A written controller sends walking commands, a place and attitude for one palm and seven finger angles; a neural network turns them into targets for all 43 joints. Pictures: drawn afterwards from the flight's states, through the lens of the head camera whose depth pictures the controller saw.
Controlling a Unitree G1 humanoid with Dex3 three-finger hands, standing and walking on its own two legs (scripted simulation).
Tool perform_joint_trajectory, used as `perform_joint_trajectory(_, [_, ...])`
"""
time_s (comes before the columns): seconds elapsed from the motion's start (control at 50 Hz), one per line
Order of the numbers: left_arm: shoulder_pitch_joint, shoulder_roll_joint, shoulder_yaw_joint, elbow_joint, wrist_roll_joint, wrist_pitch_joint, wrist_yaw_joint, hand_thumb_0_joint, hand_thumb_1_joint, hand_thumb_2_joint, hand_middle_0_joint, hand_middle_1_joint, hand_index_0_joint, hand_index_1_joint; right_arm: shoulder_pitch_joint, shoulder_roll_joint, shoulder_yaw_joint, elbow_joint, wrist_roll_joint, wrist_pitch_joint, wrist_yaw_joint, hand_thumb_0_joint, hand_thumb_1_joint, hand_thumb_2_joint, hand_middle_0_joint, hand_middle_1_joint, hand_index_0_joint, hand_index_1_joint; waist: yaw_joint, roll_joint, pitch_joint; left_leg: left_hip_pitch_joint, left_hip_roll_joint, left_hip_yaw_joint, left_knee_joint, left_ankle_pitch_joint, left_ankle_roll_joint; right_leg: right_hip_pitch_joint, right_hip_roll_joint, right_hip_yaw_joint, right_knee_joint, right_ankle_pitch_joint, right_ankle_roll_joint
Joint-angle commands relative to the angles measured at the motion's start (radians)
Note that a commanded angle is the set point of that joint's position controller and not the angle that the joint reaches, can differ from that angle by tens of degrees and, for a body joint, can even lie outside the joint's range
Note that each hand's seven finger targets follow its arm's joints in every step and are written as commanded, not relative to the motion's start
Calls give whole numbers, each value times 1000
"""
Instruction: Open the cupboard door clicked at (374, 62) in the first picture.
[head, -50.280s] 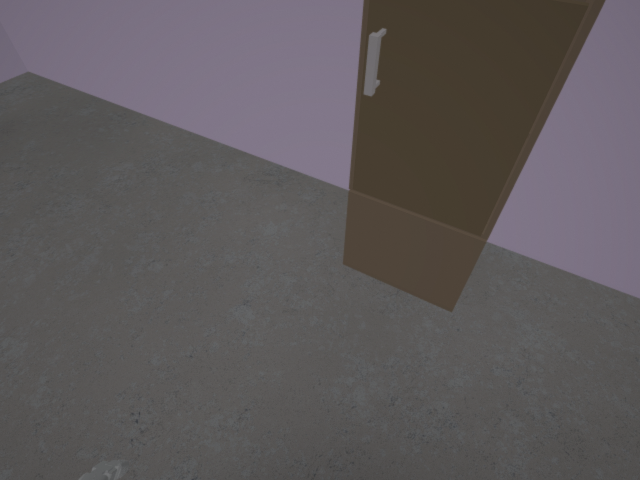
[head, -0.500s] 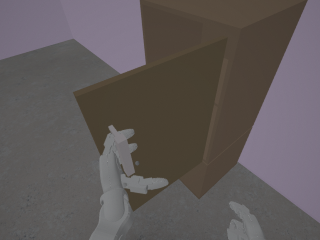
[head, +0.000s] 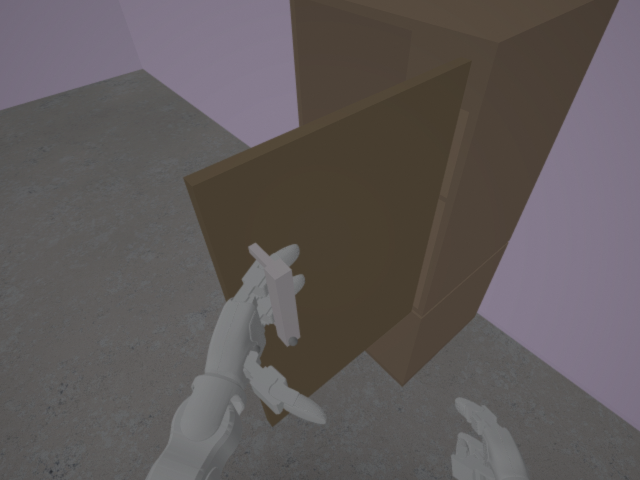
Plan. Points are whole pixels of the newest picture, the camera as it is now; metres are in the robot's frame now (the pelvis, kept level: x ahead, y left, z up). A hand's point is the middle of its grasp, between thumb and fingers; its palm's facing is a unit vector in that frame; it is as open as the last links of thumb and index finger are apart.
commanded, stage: slide the hand sideways off the handle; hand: left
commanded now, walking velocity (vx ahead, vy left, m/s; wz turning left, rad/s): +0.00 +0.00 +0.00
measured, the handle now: (273, 295) +0.30 +0.08 +0.10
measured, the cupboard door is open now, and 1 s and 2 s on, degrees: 89 88 88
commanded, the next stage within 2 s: draw the hand back to the body in 0.98 s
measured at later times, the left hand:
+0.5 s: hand (264, 361) +0.22 +0.08 +0.10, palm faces -0.08 -1.00 +0.00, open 16.0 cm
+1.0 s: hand (196, 400) +0.18 +0.14 +0.10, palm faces -0.02 -1.00 -0.03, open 16.3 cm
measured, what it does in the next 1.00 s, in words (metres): stands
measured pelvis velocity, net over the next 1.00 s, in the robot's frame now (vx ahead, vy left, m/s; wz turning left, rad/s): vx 0.02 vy -0.02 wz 0.01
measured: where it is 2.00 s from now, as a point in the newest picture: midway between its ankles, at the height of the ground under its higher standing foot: outside the picture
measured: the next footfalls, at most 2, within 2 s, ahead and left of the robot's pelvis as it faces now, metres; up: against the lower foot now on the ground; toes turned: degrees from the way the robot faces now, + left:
none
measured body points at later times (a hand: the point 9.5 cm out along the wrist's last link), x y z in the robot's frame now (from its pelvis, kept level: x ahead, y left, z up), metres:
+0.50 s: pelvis +0.01 -0.01 +0.00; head +0.00 -0.03 +0.45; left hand +0.22 +0.13 +0.10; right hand +0.18 -0.23 -0.07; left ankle +0.06 +0.11 -0.72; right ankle -0.02 -0.11 -0.72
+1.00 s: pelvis +0.02 -0.02 -0.01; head +0.01 -0.04 +0.44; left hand +0.18 +0.19 +0.10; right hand +0.21 -0.24 -0.08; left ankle +0.06 +0.11 -0.72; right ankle -0.02 -0.11 -0.72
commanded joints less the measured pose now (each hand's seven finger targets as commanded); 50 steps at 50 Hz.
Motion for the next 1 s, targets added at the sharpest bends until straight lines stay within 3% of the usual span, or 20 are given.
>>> perform_joint_trajectory(0.0, [-203,-38,65,-262,-10,-67,41,0,-500,300,-150,-300,-150,-300,-151,-92,-30,-187,0,-89,-7,0,-900,-900,200,300,200,300,16,-88,-145,166,0,-62,-135,-24,4,-125,31,3,-149,68,-16])
perform_joint_trajectory(0.04, [-143,-59,40,-264,18,-68,62,0,-500,300,-150,-300,-150,-300,-144,-88,-30,-196,-3,-94,5,0,-900,-900,200,300,200,300,12,-91,-144,167,5,-56,-132,-12,4,-136,32,0,-138,78,-15])
perform_joint_trajectory(0.14, [-120,-3,93,-279,37,-76,77,0,-500,300,-150,-300,-150,-300,-143,-91,-31,-199,-8,-91,8,0,-900,-900,200,300,200,300,15,-81,-122,148,3,-37,-126,-32,7,-138,30,17,-153,47,-15])
perform_joint_trajectory(0.2, [-16,41,154,-295,14,-78,62,0,-500,300,-150,-300,-150,-300,-135,-93,-33,-204,-7,-93,6,0,-900,-900,200,300,200,300,35,-104,-131,135,2,-25,-121,-12,8,-106,29,27,-172,55,-14])
perform_joint_trajectory(0.26, [-5,53,173,-320,-5,-79,40,0,-500,300,-150,-300,-150,-300,-141,-93,-32,-206,-3,-98,-1,0,-900,-900,200,300,200,300,20,-90,-88,132,-1,-15,-108,-9,10,-130,27,41,-188,58,-7])
perform_joint_trajectory(0.36, [82,61,193,-367,-30,-101,6,0,-500,300,-150,-300,-150,-300,-120,-97,-37,-212,0,-120,-7,0,-900,-900,200,300,200,300,18,-74,-101,128,-5,-13,-92,16,11,-130,28,39,-171,103,-2])
perform_joint_trajectory(0.44, [140,88,216,-388,-43,-119,-30,0,-500,300,-150,-300,-150,-300,-92,-106,-45,-213,2,-139,-11,0,-900,-900,200,300,200,300,5,-108,-113,113,-7,-15,-66,46,17,-133,27,46,-156,169,8])
perform_joint_trajectory(0.58, [268,147,298,-434,-91,-157,-112,0,-500,300,-150,-300,-150,-300,-56,-112,-54,-219,10,-169,-22,0,-900,-900,200,300,200,300,13,-80,-135,75,-16,-17,-20,92,17,-121,20,64,-120,290,19])
perform_joint_trajectory(0.72, [393,171,370,-444,-156,-182,-194,0,-500,300,-150,-300,-150,-300,-43,-115,-64,-225,19,-189,-33,0,-900,-900,200,300,200,300,21,-113,-146,25,-23,-26,24,125,12,-101,3,84,-89,437,43])
perform_joint_trajectory(0.84, [409,199,405,-455,-189,-209,-256,0,-500,300,-150,-300,-150,-300,-36,-121,-71,-219,25,-201,-43,0,-900,-900,200,300,200,300,11,-90,-146,7,-25,-34,53,122,13,-129,-3,97,-82,434,50])
perform_joint_trajectory(0.98, [337,201,375,-454,-210,-220,-304,0,-500,300,-150,-300,-150,-300,-35,-135,-70,-213,30,-243,-58,0,-900,-900,200,300,200,300,-5,-66,-130,6,-21,-53,50,69,18,-203,16,73,-85,256,31])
